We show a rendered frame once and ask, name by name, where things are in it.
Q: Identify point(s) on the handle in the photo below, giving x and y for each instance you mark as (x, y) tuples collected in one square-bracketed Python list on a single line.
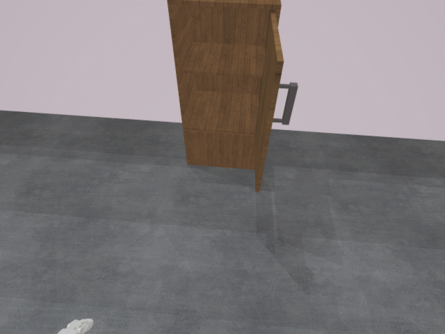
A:
[(290, 99)]

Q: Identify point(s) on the robot left hand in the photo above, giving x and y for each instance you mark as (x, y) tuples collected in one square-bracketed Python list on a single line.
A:
[(77, 327)]

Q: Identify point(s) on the cupboard door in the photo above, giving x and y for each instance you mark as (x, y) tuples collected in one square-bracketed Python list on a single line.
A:
[(273, 64)]

